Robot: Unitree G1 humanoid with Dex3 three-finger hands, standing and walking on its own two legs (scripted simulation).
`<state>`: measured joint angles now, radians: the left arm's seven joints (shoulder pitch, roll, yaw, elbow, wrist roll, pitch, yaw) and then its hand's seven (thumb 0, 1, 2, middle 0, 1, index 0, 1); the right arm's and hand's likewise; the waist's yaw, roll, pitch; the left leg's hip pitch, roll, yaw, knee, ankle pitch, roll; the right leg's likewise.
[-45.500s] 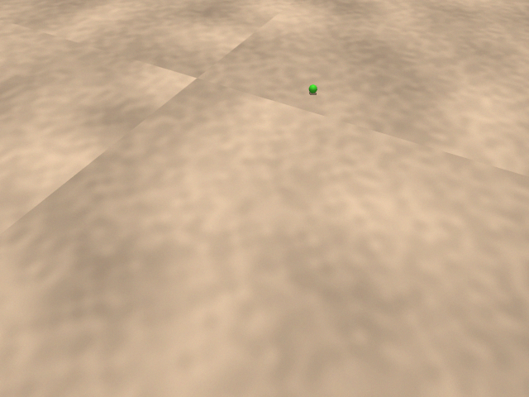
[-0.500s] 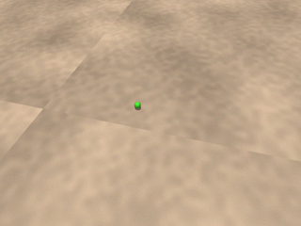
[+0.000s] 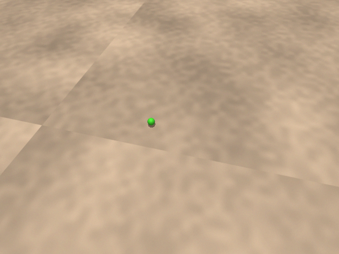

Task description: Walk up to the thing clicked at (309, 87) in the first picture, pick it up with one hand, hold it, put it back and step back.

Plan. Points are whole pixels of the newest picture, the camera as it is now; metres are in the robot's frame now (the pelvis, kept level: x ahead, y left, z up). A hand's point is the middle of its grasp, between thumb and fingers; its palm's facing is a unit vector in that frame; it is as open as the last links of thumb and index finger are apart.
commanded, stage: step back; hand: left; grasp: from above
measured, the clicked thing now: (151, 121) +1.11 +0.20 -0.73
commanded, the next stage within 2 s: stand in 0.34 s
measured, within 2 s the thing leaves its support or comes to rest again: neither
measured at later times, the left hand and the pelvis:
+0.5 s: hand out of the picture +0.13 +0.27 -0.14, palm faces -0.06 -0.94 -0.35, open 7.3 cm; pelvis +0.03 +0.01 +0.02, yaw -2 degrees
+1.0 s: hand out of the picture +0.11 +0.26 -0.14, palm faces -0.07 -0.94 -0.34, open 7.3 cm; pelvis +0.02 +0.01 +0.02, yaw -2 degrees
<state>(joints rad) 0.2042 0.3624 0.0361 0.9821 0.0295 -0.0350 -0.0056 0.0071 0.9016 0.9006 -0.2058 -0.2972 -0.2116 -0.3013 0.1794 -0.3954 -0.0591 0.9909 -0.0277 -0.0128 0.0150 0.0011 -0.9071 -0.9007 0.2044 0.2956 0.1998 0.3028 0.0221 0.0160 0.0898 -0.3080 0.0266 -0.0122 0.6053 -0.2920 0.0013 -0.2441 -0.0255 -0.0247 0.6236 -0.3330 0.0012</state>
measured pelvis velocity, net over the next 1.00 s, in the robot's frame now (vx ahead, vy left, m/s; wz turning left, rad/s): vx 0.02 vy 0.01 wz -0.03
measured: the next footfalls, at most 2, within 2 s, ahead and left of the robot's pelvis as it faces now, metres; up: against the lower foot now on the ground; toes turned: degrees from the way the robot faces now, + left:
none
